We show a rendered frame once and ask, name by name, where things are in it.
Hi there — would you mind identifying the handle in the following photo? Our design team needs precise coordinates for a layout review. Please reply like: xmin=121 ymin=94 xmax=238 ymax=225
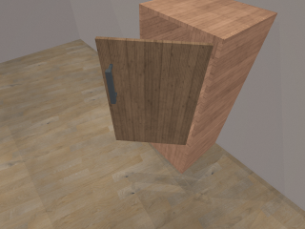
xmin=105 ymin=64 xmax=117 ymax=104

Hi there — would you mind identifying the cupboard door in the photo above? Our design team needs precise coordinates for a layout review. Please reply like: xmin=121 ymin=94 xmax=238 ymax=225
xmin=94 ymin=36 xmax=214 ymax=145

